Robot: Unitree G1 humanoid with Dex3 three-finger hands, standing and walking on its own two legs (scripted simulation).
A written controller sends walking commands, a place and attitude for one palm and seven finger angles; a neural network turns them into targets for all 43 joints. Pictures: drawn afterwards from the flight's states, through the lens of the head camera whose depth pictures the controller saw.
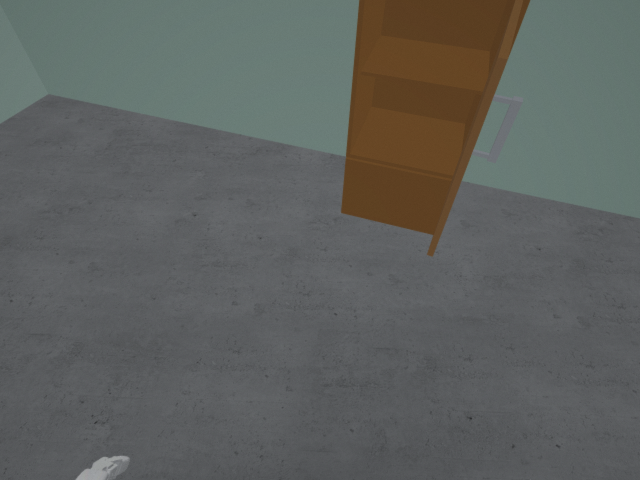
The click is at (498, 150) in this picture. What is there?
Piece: cupboard door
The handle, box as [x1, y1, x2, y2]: [472, 94, 522, 162]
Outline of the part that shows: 521,97 513,96 512,98 494,94 492,100 509,103 510,105 490,152 487,153 473,149 472,154 485,157 487,160 495,162 522,102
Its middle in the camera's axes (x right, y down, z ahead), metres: +0.39 -0.25 +0.87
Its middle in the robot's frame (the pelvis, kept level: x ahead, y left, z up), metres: +0.84 -0.35 +0.00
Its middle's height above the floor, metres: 0.77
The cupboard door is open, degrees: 84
